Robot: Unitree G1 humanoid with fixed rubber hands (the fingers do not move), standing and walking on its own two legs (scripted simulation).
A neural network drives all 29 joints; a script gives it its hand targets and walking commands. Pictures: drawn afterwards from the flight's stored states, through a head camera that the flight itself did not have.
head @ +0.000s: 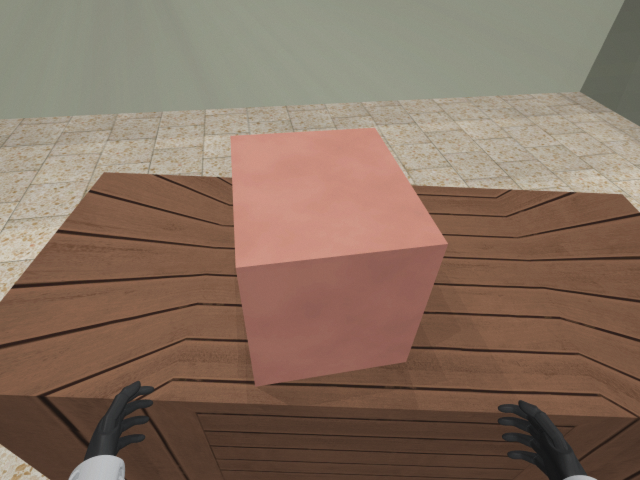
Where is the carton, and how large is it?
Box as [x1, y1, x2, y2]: [230, 128, 447, 386]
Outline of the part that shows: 374,128 230,136 235,263 255,386 402,362 406,360 447,243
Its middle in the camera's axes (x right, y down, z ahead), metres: -0.01 +0.02 +0.63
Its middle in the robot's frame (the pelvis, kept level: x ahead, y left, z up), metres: +0.46 +0.02 +0.03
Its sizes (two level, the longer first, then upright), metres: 0.298 0.247 0.269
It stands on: a pedestal, 0.67 m high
